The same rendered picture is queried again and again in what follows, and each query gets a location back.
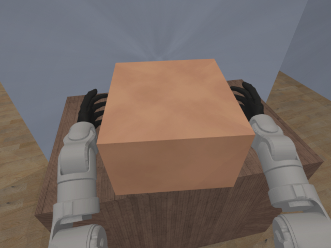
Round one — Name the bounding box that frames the robot left upper arm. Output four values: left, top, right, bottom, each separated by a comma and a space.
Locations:
50, 224, 108, 248

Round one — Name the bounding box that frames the robot right hand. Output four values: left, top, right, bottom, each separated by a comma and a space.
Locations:
230, 82, 264, 121

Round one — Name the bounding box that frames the robot left hand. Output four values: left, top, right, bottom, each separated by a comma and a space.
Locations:
77, 89, 108, 129

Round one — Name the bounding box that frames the carton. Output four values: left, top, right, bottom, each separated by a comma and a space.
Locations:
96, 59, 255, 195

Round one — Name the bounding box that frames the right robot forearm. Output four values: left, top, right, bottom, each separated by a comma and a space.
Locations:
249, 114, 331, 223

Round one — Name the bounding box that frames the left robot forearm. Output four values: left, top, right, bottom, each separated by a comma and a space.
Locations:
48, 121, 100, 248

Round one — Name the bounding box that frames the pedestal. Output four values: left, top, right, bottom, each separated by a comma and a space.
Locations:
34, 79, 324, 248

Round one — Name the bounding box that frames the robot right upper arm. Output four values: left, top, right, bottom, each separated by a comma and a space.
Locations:
273, 212, 331, 248

